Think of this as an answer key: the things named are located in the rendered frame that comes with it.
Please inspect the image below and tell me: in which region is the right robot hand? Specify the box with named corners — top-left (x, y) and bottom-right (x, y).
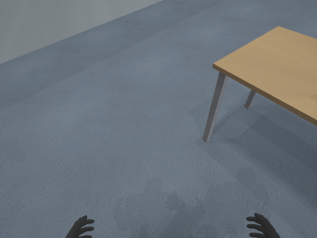
top-left (246, 213), bottom-right (280, 238)

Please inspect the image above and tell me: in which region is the left robot hand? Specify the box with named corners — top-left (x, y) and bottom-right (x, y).
top-left (65, 215), bottom-right (95, 238)

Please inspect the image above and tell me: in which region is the table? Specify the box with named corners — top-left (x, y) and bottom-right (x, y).
top-left (202, 26), bottom-right (317, 143)

